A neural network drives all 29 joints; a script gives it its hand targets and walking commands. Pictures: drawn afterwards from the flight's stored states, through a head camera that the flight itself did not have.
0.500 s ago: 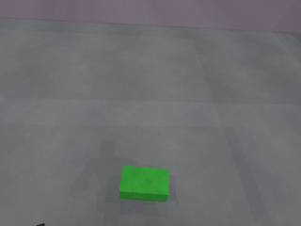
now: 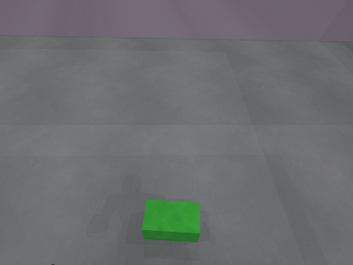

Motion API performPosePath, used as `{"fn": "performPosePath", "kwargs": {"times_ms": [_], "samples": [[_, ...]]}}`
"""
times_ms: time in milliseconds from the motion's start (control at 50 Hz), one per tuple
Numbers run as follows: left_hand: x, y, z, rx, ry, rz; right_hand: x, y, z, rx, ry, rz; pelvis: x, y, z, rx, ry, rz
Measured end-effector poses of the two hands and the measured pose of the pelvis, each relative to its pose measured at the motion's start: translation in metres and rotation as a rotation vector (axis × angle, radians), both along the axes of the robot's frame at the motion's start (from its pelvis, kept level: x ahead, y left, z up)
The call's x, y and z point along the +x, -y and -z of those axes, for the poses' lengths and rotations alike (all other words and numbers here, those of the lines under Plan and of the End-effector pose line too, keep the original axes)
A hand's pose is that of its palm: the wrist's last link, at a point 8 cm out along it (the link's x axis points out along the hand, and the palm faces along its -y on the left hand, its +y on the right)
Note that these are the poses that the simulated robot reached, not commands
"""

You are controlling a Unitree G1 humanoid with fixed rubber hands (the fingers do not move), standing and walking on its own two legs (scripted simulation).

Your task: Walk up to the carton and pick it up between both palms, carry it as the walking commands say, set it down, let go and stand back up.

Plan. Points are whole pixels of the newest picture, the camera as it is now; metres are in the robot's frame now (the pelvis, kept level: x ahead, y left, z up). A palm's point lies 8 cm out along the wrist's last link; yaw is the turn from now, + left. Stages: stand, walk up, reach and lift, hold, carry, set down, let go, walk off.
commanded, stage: walk up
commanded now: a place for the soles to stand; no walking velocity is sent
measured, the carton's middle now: (171, 220) +0.46 +0.02 -0.68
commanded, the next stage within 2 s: reach and lift in 0.72 s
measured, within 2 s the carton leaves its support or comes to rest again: neither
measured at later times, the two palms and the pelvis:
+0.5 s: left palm out of the picture +0.07 +0.33 -0.10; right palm out of the picture +0.04 -0.31 -0.09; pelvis -0.01 +0.01 +0.00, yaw +0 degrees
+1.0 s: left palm out of the picture +0.14 +0.31 -0.09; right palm out of the picture +0.12 -0.28 -0.08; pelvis -0.02 +0.01 +0.00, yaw +0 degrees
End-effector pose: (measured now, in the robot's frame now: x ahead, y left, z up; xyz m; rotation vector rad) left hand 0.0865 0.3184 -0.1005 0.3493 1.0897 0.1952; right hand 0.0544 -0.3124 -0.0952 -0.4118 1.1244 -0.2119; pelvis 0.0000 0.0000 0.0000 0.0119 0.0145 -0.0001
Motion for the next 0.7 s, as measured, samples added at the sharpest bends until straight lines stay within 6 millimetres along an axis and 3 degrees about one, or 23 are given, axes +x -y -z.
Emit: {"fn": "performPosePath", "kwargs": {"times_ms": [700], "samples": [[-0.017,-0.009,0.006,-0.004,-0.028,-0.004,-0.012,-0.009,-0.002,-0.004,-0.016,0.005,-0.009,-0.010,-0.001,-0.012,0.017,-0.001]]}}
